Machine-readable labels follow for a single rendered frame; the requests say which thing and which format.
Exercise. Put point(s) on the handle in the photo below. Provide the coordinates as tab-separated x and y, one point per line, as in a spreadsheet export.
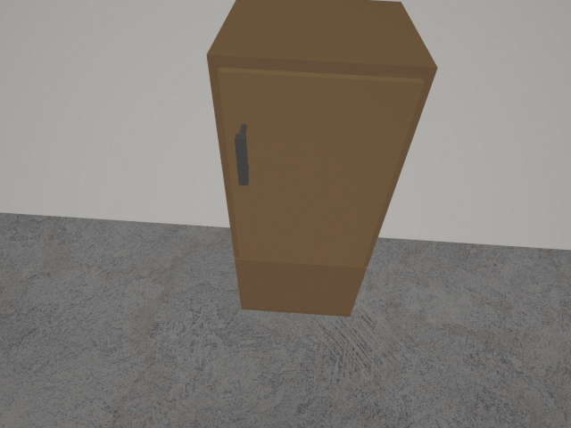
241	156

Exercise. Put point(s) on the cupboard door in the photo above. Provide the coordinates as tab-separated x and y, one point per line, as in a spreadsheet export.
322	150

